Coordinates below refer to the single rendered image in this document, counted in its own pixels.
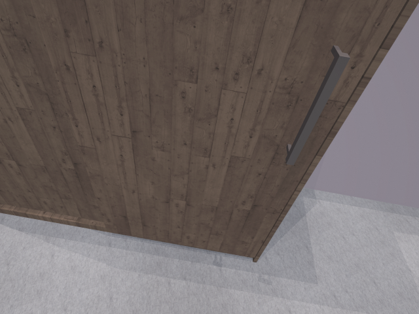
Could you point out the wardrobe door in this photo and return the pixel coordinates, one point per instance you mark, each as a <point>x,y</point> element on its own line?
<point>41,165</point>
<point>182,109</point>

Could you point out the handle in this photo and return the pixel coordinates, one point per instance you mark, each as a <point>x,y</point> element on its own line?
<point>337,67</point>

